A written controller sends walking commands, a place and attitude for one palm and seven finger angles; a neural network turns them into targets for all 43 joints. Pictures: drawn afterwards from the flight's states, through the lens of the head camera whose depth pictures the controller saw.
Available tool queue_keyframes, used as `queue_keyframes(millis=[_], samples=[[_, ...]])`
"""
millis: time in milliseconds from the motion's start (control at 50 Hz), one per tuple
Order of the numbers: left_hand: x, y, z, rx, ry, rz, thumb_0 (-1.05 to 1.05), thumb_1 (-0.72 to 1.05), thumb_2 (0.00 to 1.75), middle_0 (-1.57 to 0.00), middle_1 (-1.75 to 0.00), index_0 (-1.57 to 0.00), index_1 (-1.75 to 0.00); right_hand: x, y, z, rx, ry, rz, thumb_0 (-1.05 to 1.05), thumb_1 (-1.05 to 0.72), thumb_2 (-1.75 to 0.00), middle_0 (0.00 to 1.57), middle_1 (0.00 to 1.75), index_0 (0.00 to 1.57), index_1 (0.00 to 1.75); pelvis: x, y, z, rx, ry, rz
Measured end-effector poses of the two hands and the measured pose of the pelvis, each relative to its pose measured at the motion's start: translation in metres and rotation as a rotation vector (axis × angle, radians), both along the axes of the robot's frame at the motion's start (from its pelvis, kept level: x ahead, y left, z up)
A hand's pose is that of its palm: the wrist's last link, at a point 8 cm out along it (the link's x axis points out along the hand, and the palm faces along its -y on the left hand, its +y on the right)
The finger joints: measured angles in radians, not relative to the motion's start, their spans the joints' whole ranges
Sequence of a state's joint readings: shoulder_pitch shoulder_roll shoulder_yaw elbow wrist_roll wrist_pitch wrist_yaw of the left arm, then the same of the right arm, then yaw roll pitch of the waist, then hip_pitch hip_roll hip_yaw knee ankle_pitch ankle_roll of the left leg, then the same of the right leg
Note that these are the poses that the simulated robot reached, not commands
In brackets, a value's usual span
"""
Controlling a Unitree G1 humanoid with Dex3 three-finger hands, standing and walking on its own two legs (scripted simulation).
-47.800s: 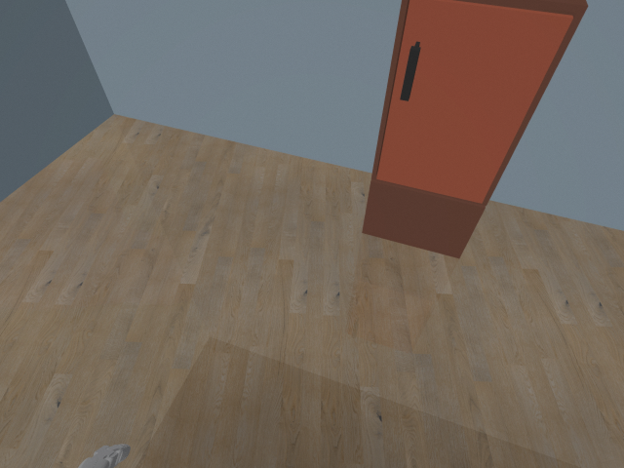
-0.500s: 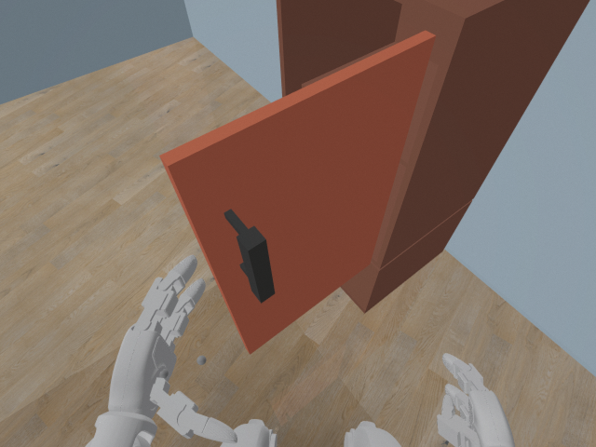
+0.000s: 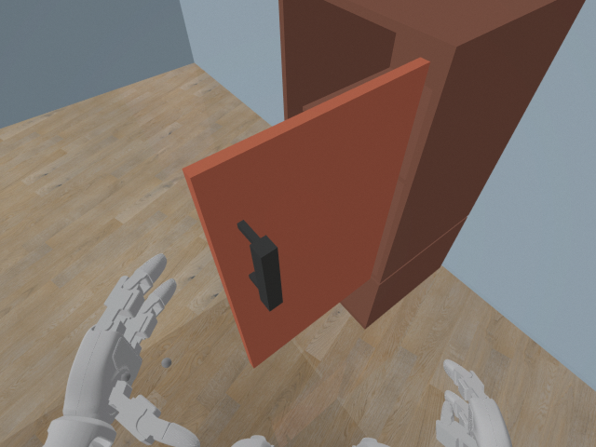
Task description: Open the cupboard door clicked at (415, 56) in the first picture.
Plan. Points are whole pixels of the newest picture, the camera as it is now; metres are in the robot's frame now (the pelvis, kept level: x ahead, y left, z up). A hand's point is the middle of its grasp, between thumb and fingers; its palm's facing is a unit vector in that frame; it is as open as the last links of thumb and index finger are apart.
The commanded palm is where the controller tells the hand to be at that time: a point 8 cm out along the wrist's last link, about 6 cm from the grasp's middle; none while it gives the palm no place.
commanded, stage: draw the hand back to the body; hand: left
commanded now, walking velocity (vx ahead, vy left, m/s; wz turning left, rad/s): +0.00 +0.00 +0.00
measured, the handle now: (259, 266) +0.34 +0.08 +0.06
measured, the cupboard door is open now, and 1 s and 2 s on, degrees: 91 91 91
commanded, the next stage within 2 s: step back with the hand held close in 1.34 s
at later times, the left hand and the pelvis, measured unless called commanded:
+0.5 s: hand (80, 341) +0.20 +0.22 +0.15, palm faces +0.22 -0.92 -0.34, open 14.5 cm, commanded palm +0.16 +0.27 +0.17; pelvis +0.02 +0.02 +0.04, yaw -1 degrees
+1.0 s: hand out of the picture +0.22 +0.27 +0.24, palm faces +0.44 -0.79 -0.42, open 8.6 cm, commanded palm +0.17 +0.31 +0.24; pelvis +0.02 +0.01 +0.07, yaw -1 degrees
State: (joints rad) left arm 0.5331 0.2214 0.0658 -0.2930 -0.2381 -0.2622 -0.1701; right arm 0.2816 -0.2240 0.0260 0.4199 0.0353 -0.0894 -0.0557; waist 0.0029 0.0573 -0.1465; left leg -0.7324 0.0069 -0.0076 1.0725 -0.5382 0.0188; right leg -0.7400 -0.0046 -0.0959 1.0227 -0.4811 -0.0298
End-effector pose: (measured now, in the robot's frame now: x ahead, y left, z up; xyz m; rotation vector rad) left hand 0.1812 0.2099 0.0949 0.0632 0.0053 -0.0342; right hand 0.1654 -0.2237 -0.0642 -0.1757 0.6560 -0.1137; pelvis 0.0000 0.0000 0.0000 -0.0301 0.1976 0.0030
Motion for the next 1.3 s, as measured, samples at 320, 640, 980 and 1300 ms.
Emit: queue_keyframes(millis=[320,640,980,1300], samples=[[-0.006,0.032,0.043,0.105,-0.001,0.060,-0.01,-0.43,0.32,-0.15,-0.30,-0.15,-0.30,0.014,0.020,0.035,-0.021,-0.077,0.037,0.01,-0.90,-0.90,0.20,0.30,0.20,0.30,0.009,0.015,0.023,-0.008,-0.080,-0.003],[-0.010,0.071,0.095,0.334,0.004,0.346,0.00,0.05,0.53,-0.17,-0.30,-0.17,-0.30,0.018,0.033,0.050,-0.023,-0.016,0.051,0.01,-0.90,-0.90,0.20,0.30,0.21,0.30,0.021,0.023,0.057,0.005,-0.191,-0.009],[-0.006,0.093,0.155,0.422,-0.170,0.454,0.01,0.63,0.78,-0.20,-0.30,-0.20,-0.31,0.032,0.016,0.062,-0.028,-0.011,0.057,0.01,-0.90,-0.90,0.20,0.30,0.21,0.30,0.025,0.013,0.072,0.013,-0.258,-0.023],[-0.011,0.077,0.145,0.388,-0.131,0.448,0.02,0.88,0.89,-0.20,-0.30,-0.21,-0.31,0.022,-0.003,0.059,-0.030,0.026,0.037,0.01,-0.90,-0.90,0.20,0.30,0.20,0.30,0.020,-0.002,0.075,0.016,-0.278,-0.027]])
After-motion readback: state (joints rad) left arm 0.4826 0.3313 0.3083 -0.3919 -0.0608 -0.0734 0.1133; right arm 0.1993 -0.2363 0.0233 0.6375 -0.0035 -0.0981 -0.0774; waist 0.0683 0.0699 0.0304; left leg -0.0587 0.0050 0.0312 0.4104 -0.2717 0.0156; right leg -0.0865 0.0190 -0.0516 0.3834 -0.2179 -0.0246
